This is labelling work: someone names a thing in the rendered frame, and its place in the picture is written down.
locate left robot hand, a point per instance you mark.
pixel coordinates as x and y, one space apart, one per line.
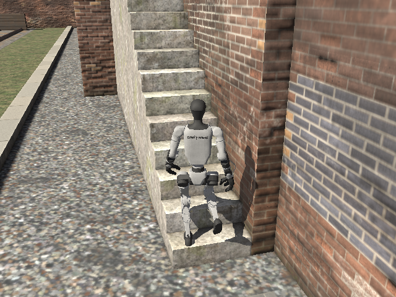
170 171

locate right robot foot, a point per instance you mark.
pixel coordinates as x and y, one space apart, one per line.
217 226

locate robot left upper arm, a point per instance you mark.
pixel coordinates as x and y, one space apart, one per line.
175 140

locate robot right forearm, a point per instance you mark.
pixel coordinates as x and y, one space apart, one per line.
226 167

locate right robot hand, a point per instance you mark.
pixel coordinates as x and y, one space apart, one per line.
229 182

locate robot right upper arm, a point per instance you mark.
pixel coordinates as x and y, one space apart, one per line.
220 142

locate robot left forearm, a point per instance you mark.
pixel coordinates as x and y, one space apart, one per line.
169 161

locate robot torso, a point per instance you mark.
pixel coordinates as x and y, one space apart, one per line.
197 145

